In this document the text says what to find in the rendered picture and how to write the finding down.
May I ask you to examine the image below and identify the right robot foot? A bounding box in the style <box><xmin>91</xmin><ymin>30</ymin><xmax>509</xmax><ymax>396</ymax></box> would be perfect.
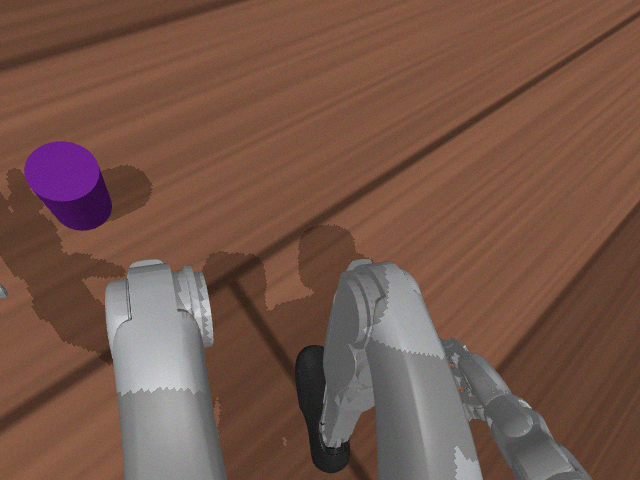
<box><xmin>295</xmin><ymin>345</ymin><xmax>350</xmax><ymax>473</ymax></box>

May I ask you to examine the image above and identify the right robot hand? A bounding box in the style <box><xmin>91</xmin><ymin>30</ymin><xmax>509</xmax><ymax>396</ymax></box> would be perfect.
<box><xmin>440</xmin><ymin>338</ymin><xmax>513</xmax><ymax>422</ymax></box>

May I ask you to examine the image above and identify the can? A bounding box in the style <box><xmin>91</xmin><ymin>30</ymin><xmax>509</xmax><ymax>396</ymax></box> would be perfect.
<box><xmin>24</xmin><ymin>141</ymin><xmax>112</xmax><ymax>231</ymax></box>

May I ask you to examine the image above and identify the right robot arm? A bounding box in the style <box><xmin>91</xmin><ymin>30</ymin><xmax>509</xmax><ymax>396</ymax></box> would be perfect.
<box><xmin>483</xmin><ymin>395</ymin><xmax>593</xmax><ymax>480</ymax></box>

